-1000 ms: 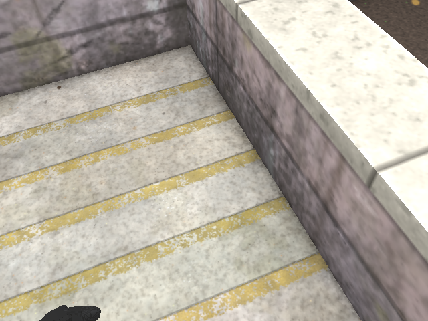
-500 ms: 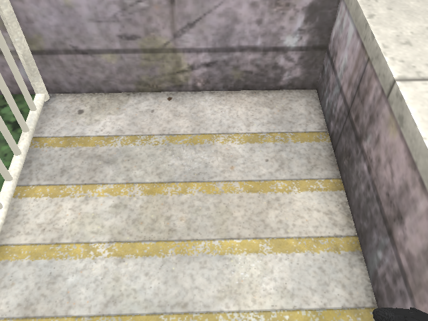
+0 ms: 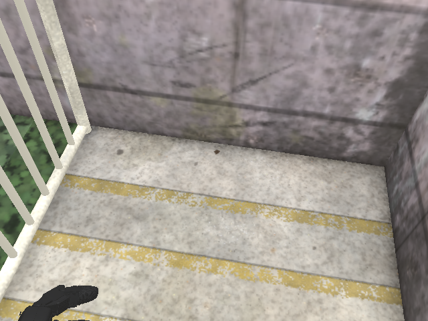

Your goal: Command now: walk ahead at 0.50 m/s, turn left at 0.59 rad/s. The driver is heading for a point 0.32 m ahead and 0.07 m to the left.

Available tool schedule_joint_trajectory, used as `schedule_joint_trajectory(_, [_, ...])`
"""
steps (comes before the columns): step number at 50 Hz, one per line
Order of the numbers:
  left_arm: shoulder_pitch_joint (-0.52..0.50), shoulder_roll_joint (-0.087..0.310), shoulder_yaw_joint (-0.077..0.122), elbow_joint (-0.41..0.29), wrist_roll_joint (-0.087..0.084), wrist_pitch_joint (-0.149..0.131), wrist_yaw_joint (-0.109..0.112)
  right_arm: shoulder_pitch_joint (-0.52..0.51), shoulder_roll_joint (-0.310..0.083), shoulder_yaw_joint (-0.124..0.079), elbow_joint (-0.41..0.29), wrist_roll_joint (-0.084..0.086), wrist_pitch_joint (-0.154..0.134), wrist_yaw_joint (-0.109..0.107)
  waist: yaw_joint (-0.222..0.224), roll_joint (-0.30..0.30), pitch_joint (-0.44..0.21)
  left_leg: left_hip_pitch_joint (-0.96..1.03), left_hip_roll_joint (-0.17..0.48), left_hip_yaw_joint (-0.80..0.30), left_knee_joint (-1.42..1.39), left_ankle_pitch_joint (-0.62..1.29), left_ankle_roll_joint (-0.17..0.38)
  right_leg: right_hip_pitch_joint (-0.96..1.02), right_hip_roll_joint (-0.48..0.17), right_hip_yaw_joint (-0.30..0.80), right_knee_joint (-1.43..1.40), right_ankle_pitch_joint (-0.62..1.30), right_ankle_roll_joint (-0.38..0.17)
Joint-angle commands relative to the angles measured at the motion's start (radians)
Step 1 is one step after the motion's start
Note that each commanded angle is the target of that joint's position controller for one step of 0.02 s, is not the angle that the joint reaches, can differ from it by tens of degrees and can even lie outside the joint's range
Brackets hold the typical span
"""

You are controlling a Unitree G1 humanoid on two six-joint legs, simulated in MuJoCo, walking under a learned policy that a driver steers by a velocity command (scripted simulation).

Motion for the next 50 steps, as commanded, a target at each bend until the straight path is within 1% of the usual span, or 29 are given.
schedule_joint_trajectory(1, [0.352, 0.296, 0.098, 0.015, 0.021, -0.009, 0.019, 0.084, -0.003, 0.015, -0.093, -0.002, -0.017, 0.007, 0.139, -0.150, -0.369, -0.444, 0.015, 0.024, 0.583, 0.070, -0.031, 0.816, -0.378, 0.474, 0.007, -0.118, -0.225])
schedule_joint_trajectory(2, [0.364, 0.243, 0.089, 0.040, -0.007, 0.003, 0.011, 0.113, -0.055, 0.016, -0.094, 0.017, -0.022, 0.002, 0.132, -0.271, -0.370, -0.661, 0.046, 0.050, 0.773, -0.157, -0.043, 0.856, -0.475, 0.748, -0.100, -0.387, -0.273])
schedule_joint_trajectory(3, [0.304, 0.160, 0.067, 0.013, -0.011, 0.008, 0.013, 0.014, -0.145, -0.005, -0.088, 0.020, -0.020, 0.000, 0.161, -0.128, -0.206, -0.727, 0.109, 0.046, 0.836, -0.070, -0.046, 0.716, -0.424, 0.618, -0.134, -0.475, -0.223])
schedule_joint_trajectory(4, [0.253, 0.131, 0.059, 0.005, -0.006, 0.018, 0.017, -0.068, -0.156, -0.010, -0.102, 0.010, -0.015, -0.003, 0.162, -0.061, -0.101, -0.723, 0.148, 0.101, 0.829, 0.013, -0.052, 0.586, -0.375, 0.460, -0.152, -0.378, -0.182])
schedule_joint_trajectory(5, [0.221, 0.103, 0.048, 0.013, -0.002, 0.024, 0.018, -0.108, -0.145, -0.011, -0.113, -0.001, -0.015, -0.002, 0.147, -0.037, -0.025, -0.702, 0.173, 0.113, 0.786, 0.067, -0.059, 0.475, -0.327, 0.350, -0.181, -0.260, -0.166])
schedule_joint_trajectory(7, [0.191, 0.080, 0.039, 0.030, 0.008, 0.023, 0.023, -0.103, -0.112, -0.013, -0.112, 0.012, -0.008, 0.004, 0.112, -0.093, 0.016, -0.629, 0.217, 0.132, 0.722, 0.123, -0.060, 0.371, -0.266, 0.204, -0.223, -0.127, -0.133])
schedule_joint_trajectory(9, [0.196, 0.094, 0.046, 0.051, -0.004, 0.016, 0.021, -0.118, -0.073, -0.005, -0.125, 0.018, 0.001, 0.008, 0.104, -0.096, 0.028, -0.638, 0.234, 0.156, 0.672, 0.141, -0.062, 0.344, -0.257, 0.119, -0.256, -0.057, -0.146])
schedule_joint_trajectory(11, [0.191, 0.132, 0.057, 0.071, 0.005, 0.010, 0.018, -0.161, -0.050, 0.003, -0.158, 0.000, 0.004, 0.013, 0.093, -0.064, 0.043, -0.636, 0.223, 0.164, 0.567, 0.182, -0.085, 0.310, -0.261, 0.044, -0.250, 0.234, -0.180])
schedule_joint_trajectory(13, [0.168, 0.141, 0.056, 0.079, -0.001, 0.020, 0.019, -0.177, -0.027, 0.014, -0.168, -0.008, 0.000, 0.022, 0.083, -0.057, 0.018, -0.573, 0.205, 0.193, 0.419, 0.275, -0.091, 0.300, -0.233, -0.054, -0.217, 0.441, -0.178])
schedule_joint_trajectory(16, [0.205, 0.152, 0.051, 0.101, -0.021, 0.036, 0.019, -0.258, -0.004, 0.026, -0.182, -0.003, -0.010, 0.044, 0.122, -0.048, -0.016, -0.463, 0.163, 0.255, 0.224, 0.434, -0.073, 0.324, -0.214, -0.117, -0.196, 0.463, -0.161])
schedule_joint_trajectory(19, [0.214, 0.189, 0.054, 0.119, -0.033, 0.047, 0.022, -0.288, -0.046, 0.017, -0.206, -0.013, -0.013, 0.056, 0.111, -0.048, -0.026, -0.407, 0.151, 0.250, 0.125, 0.412, -0.033, 0.392, -0.248, -0.097, -0.122, 0.462, -0.145])
schedule_joint_trajectory(21, [0.194, 0.200, 0.055, 0.133, -0.047, 0.047, 0.026, -0.182, -0.089, -0.003, -0.176, -0.034, -0.011, 0.045, 0.031, -0.059, -0.069, -0.235, 0.118, 0.262, 0.022, 0.462, 0.006, 0.378, -0.227, -0.107, 0.023, 0.519, -0.110])
schedule_joint_trajectory(22, [0.238, 0.172, 0.045, 0.153, -0.046, 0.041, 0.018, -0.113, -0.129, -0.016, -0.144, -0.046, -0.003, 0.028, 0.002, -0.010, -0.104, -0.105, 0.112, 0.263, -0.020, 0.602, 0.029, 0.335, -0.179, -0.144, 0.159, 0.463, -0.069])
schedule_joint_trajectory(23, [0.294, 0.113, 0.021, 0.135, -0.001, 0.034, 0.009, -0.034, -0.217, -0.028, -0.142, -0.071, 0.008, 0.007, 0.008, 0.172, -0.224, 0.159, 0.327, 0.045, 0.080, 1.110, 0.118, 0.133, -0.108, -0.175, 0.439, 0.030, -0.010])
schedule_joint_trajectory(24, [0.424, 0.056, -0.011, 0.151, 0.005, 0.036, -0.009, -0.078, -0.193, -0.003, -0.162, -0.084, 0.015, 0.008, 0.071, 0.333, -0.420, 0.323, 0.561, -0.265, 0.042, 1.231, 0.322, -0.041, -0.007, -0.080, 0.714, -0.677, 0.043])
schedule_joint_trajectory(25, [0.376, 0.158, 0.017, 0.183, -0.024, 0.055, -0.015, -0.086, -0.100, 0.017, -0.159, -0.061, 0.022, 0.020, 0.025, 0.181, -0.429, 0.229, 0.496, -0.228, -0.012, 0.992, 0.294, -0.033, -0.050, 0.029, 0.758, -0.679, 0.046])
schedule_joint_trajectory(26, [0.283, 0.159, 0.019, 0.149, -0.044, 0.070, -0.012, -0.158, -0.086, 0.026, -0.150, -0.043, 0.020, 0.027, 0.042, 0.156, -0.266, 0.130, 0.440, -0.123, -0.046, 0.846, 0.241, -0.112, -0.077, -0.004, 0.750, -0.638, 0.047])
schedule_joint_trajectory(27, [0.246, 0.127, 0.013, 0.150, -0.036, 0.085, 0.001, -0.211, -0.070, 0.031, -0.142, -0.036, 0.017, 0.028, 0.062, 0.103, -0.176, 0.017, 0.393, -0.074, -0.082, 0.721, 0.197, -0.122, -0.100, -0.013, 0.694, -0.587, 0.053])
schedule_joint_trajectory(28, [0.248, 0.132, 0.018, 0.155, -0.024, 0.100, 0.020, -0.251, -0.079, 0.030, -0.138, -0.033, 0.018, 0.024, 0.091, 0.090, -0.116, -0.104, 0.365, -0.042, -0.127, 0.626, 0.162, -0.075, -0.113, -0.014, 0.635, -0.527, 0.071])
schedule_joint_trajectory(29, [0.261, 0.119, 0.018, 0.159, -0.017, 0.119, 0.033, -0.294, -0.111, 0.020, -0.139, -0.046, 0.014, 0.025, 0.123, 0.113, -0.099, -0.218, 0.337, 0.010, -0.155, 0.635, 0.150, 0.020, -0.104, -0.031, 0.597, -0.460, 0.085])
schedule_joint_trajectory(31, [0.313, 0.092, 0.012, 0.184, -0.008, 0.135, 0.055, -0.328, -0.098, 0.020, -0.127, -0.062, 0.004, 0.029, 0.144, 0.143, -0.117, -0.291, 0.311, 0.073, -0.167, 0.634, 0.160, 0.124, -0.083, -0.051, 0.503, -0.418, 0.103])
schedule_joint_trajectory(35, [0.242, 0.088, 0.008, 0.172, -0.006, 0.142, 0.062, -0.318, -0.073, 0.027, -0.077, -0.051, 0.004, 0.018, 0.115, 0.152, -0.130, -0.303, 0.304, 0.075, -0.180, 0.350, 0.148, 0.213, -0.080, -0.046, 0.291, -0.278, 0.086])
schedule_joint_trajectory(38, [0.245, 0.088, 0.005, 0.182, 0.011, 0.134, 0.051, -0.310, -0.032, 0.045, -0.035, -0.041, 0.010, 0.010, 0.135, 0.128, -0.075, -0.388, 0.244, 0.094, -0.164, 0.028, 0.060, 0.341, -0.062, -0.057, 0.064, -0.127, 0.038])
schedule_joint_trajectory(39, [0.230, 0.123, 0.006, 0.169, 0.021, 0.130, 0.052, -0.275, -0.008, 0.056, -0.019, -0.049, 0.008, 0.009, 0.116, 0.066, -0.033, -0.406, 0.198, 0.124, -0.117, -0.021, 0.004, 0.327, -0.130, 0.027, -0.015, -0.107, 0.005])
schedule_joint_trajectory(40, [0.159, 0.186, 0.017, 0.161, 0.006, 0.129, 0.058, -0.225, 0.001, 0.056, -0.017, -0.055, 0.011, 0.007, 0.043, -0.089, 0.014, -0.351, 0.120, 0.202, -0.082, 0.015, -0.047, 0.181, -0.176, 0.074, -0.062, -0.267, -0.050])
schedule_joint_trajectory(41, [0.126, 0.134, 0.006, 0.165, 0.005, 0.122, 0.054, -0.260, -0.009, 0.055, -0.007, -0.061, 0.015, 0.001, 0.057, -0.126, 0.021, -0.215, 0.106, 0.230, -0.035, 0.115, -0.073, 0.052, -0.161, 0.080, -0.121, -0.468, -0.064])
schedule_joint_trajectory(43, [0.088, 0.106, -0.007, 0.163, 0.016, 0.102, 0.046, -0.287, -0.030, 0.049, -0.001, -0.061, 0.021, -0.010, 0.056, -0.106, 0.028, -0.141, 0.115, 0.224, -0.003, 0.209, -0.061, 0.009, -0.135, 0.065, -0.138, -0.478, -0.025])
schedule_joint_trajectory(46, [0.136, 0.105, -0.014, 0.186, -0.003, 0.080, 0.040, -0.276, -0.056, 0.046, 0.036, -0.054, 0.022, -0.008, 0.084, -0.039, -0.004, -0.153, 0.137, 0.190, -0.019, 0.327, -0.041, 0.108, -0.109, 0.020, -0.071, -0.287, -0.003])
schedule_joint_trajectory(50, [0.159, 0.109, -0.021, 0.209, -0.007, 0.085, 0.043, -0.282, -0.050, 0.049, 0.074, -0.044, 0.016, -0.003, 0.103, 0.007, -0.051, -0.133, 0.142, 0.189, -0.010, 0.445, -0.037, 0.178, -0.093, -0.004, -0.027, -0.142, -0.007])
